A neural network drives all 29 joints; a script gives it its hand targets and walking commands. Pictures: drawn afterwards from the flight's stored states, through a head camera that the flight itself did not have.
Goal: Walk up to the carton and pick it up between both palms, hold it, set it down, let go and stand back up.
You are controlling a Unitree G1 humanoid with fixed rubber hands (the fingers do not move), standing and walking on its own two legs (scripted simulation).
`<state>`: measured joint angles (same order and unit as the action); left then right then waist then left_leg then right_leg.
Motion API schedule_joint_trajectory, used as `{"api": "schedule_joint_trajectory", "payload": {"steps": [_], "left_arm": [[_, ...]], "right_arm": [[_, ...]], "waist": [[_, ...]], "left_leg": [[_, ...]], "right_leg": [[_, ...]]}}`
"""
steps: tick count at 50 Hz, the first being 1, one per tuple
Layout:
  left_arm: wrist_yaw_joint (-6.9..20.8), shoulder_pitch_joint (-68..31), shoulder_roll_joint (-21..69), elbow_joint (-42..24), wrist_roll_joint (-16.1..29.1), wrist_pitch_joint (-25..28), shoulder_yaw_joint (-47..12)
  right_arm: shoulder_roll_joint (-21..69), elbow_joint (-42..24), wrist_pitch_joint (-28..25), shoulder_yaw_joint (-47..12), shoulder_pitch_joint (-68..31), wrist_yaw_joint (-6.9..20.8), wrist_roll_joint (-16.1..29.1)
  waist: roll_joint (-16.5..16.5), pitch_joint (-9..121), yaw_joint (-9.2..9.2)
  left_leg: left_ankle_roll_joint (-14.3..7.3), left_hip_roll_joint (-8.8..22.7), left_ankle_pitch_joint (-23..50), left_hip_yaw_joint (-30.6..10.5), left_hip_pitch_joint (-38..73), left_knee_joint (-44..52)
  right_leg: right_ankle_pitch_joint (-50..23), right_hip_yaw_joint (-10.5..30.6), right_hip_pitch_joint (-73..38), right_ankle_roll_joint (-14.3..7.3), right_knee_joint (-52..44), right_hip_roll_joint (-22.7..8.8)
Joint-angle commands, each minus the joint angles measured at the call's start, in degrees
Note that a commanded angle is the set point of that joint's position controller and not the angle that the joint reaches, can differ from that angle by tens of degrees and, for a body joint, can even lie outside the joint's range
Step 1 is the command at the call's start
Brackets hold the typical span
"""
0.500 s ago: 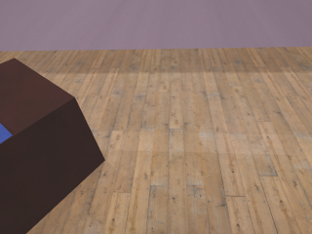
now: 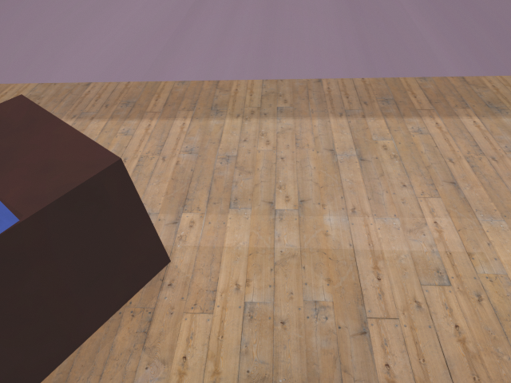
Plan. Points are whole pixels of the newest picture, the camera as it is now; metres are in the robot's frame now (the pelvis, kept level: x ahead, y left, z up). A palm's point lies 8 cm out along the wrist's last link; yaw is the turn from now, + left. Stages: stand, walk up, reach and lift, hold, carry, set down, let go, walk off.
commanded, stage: stand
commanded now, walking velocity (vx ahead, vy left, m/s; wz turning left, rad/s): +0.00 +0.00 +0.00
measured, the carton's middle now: out of the picture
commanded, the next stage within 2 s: none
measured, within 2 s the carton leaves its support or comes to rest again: neither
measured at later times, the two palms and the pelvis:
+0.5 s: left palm out of the picture -0.03 +0.21 -0.15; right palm out of the picture -0.04 -0.19 -0.15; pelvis +0.00 +0.01 +0.00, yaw +0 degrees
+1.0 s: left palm out of the picture -0.04 +0.20 -0.14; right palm out of the picture -0.04 -0.20 -0.15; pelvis +0.00 +0.00 +0.00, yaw +0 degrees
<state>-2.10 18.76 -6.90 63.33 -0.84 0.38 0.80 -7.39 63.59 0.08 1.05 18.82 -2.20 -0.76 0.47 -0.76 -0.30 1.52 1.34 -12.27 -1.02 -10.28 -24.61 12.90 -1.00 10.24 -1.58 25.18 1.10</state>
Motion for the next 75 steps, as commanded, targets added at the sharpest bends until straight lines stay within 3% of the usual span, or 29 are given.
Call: {"api": "schedule_joint_trajectory", "payload": {"steps": [1,5,6,10,14,19,28,30,33,39,43,53,58,60,61,62,64,70,75], "left_arm": [[-0.32,4.44,-3.71,0.13,0.09,0.14,0.52],[-0.08,4.21,-4.19,0.56,0.07,0.21,0.56],[-0.04,3.49,-4.70,0.59,-0.08,0.27,0.63],[-0.21,3.78,-3.12,1.11,-0.05,0.26,0.27],[-0.03,4.23,-3.41,1.27,0.12,0.05,0.38],[-0.32,4.88,-3.60,1.62,0.10,0.26,0.26],[-0.30,5.08,-2.93,2.42,0.01,0.39,0.10],[-0.34,5.29,-3.49,2.17,0.11,0.53,0.34],[-0.29,5.20,-2.68,2.48,0.14,0.33,0.04],[-0.36,5.13,-1.72,2.28,0.12,0.38,-0.27],[-0.42,5.14,-3.38,2.18,0.04,0.53,0.21],[-0.44,4.79,-2.53,1.85,0.20,0.77,0.04],[-0.39,6.29,-1.50,2.75,0.22,0.62,-0.32],[-0.28,6.01,-2.16,2.36,0.23,0.56,-0.04],[-0.40,6.08,-2.51,2.62,0.44,0.30,-0.04],[-0.41,5.78,-2.48,2.38,0.47,0.10,-0.06],[-0.36,5.37,-2.82,2.02,0.54,0.02,0.03],[-0.16,5.77,-3.42,1.52,0.52,0.81,0.26],[-0.09,5.84,-2.72,1.66,0.33,0.85,0.07]], "right_arm": [[-2.72,0.38,-0.10,0.16,4.25,-0.19,-0.18],[-2.89,1.01,-0.10,0.28,4.97,-0.24,-0.14],[-2.51,1.13,-0.08,0.15,5.59,-0.25,-0.06],[-3.48,0.73,-0.52,0.40,3.97,-0.19,-0.01],[-1.90,1.73,-0.40,0.04,5.48,-0.15,-0.12],[-1.03,2.12,-0.47,-0.19,5.34,-0.34,-0.21],[-1.83,2.41,-0.67,0.04,5.90,-0.41,-0.14],[-1.74,2.50,-0.77,-0.03,6.07,-0.46,-0.17],[-2.10,1.94,-0.68,0.19,5.43,-0.50,-0.01],[-1.39,2.15,-0.16,0.06,5.56,-0.26,-0.08],[-1.76,2.41,-0.48,0.18,6.26,-0.41,-0.09],[-1.01,2.60,-0.70,-0.03,5.85,-0.32,-0.04],[-1.12,2.97,-0.74,-0.04,6.69,-0.43,-0.07],[-1.09,2.98,-0.62,-0.04,6.33,-0.36,-0.11],[-1.08,2.96,-0.21,-0.29,7.08,-0.37,0.18],[-1.02,3.00,0.04,-0.36,7.52,-0.34,0.12],[-0.94,2.92,0.13,-0.44,7.77,-0.27,0.08],[-1.75,2.52,-1.05,-0.44,6.77,-0.21,0.20],[-1.25,2.39,-1.24,-0.66,6.47,-0.22,0.14]], "waist": [[-0.03,-5.94,-0.18],[0.51,-5.19,-0.11],[-0.50,-4.85,0.51],[-1.72,-3.74,-0.06],[-0.98,-4.15,-0.17],[1.40,-3.42,-0.41],[-0.57,-5.19,0.09],[0.67,-4.52,-0.06],[-1.93,-5.65,-0.20],[0.44,-4.39,0.15],[-1.38,-4.07,0.30],[0.66,-3.88,0.06],[-0.91,-5.61,-0.21],[0.58,-5.48,-0.25],[-3.33,-9.12,0.28],[-3.56,-9.81,0.38],[-3.31,-9.57,0.56],[1.35,-1.93,0.03],[1.16,-2.07,-0.13]], "left_leg": [[-2.16,2.60,-0.68,-2.69,-3.80,4.67],[-2.14,2.11,-0.18,-2.44,-3.61,4.11],[-2.22,2.26,-0.38,-2.52,-3.96,4.60],[-2.58,2.89,0.02,-3.25,-3.50,4.62],[-2.18,2.44,-0.93,-2.66,-3.86,4.56],[-2.68,2.94,-0.32,-3.41,-4.07,5.44],[-2.66,2.90,1.61,-3.04,-2.92,5.12],[-2.83,2.90,1.45,-3.28,-2.27,5.38],[-2.64,3.07,1.61,-3.25,-2.94,5.09],[-2.41,2.51,-0.46,-2.75,-3.09,5.18],[-2.43,2.77,1.77,-2.78,-1.84,4.82],[-2.25,2.72,2.52,-2.47,-2.98,4.95],[-2.34,3.00,3.13,-2.56,-2.87,4.86],[-2.27,2.68,2.50,-2.76,-2.68,4.74],[-1.91,2.63,0.21,-2.57,-4.25,4.70],[-1.78,2.38,-0.51,-2.42,-4.14,4.61],[-1.76,2.28,-0.14,-2.34,-3.58,4.43],[-1.98,2.81,1.98,-2.44,-2.03,4.38],[-2.33,3.22,2.74,-2.65,-2.52,4.51]], "right_leg": [[1.37,5.48,3.17,-1.19,-6.59,-5.00],[2.17,5.95,3.30,-1.04,-7.01,-5.03],[1.45,5.38,2.57,-0.92,-6.57,-5.02],[-0.52,5.05,2.06,-1.10,-6.10,-4.68],[2.12,5.01,2.47,-0.87,-6.50,-4.89],[-1.31,5.04,1.10,-1.25,-5.46,-5.15],[-1.90,4.96,2.73,-0.92,-5.83,-5.20],[-2.26,4.70,2.32,-0.93,-5.42,-5.15],[-1.53,4.66,3.08,-0.81,-5.81,-4.90],[0.47,5.10,2.76,-0.81,-6.32,-5.24],[-0.56,5.17,2.98,-0.80,-6.55,-5.18],[-2.66,5.16,0.77,-1.08,-6.05,-5.59],[-2.62,5.04,1.56,-1.17,-6.20,-5.58],[-2.15,5.05,2.29,-1.04,-6.37,-5.41],[3.30,5.56,5.27,-0.63,-7.92,-5.22],[6.03,6.24,6.72,-0.54,-8.98,-5.46],[6.96,6.69,7.30,-0.55,-9.61,-5.62],[-0.34,5.73,1.09,-1.12,-6.49,-5.53],[-2.76,5.02,0.78,-1.06,-5.43,-5.43]]}}
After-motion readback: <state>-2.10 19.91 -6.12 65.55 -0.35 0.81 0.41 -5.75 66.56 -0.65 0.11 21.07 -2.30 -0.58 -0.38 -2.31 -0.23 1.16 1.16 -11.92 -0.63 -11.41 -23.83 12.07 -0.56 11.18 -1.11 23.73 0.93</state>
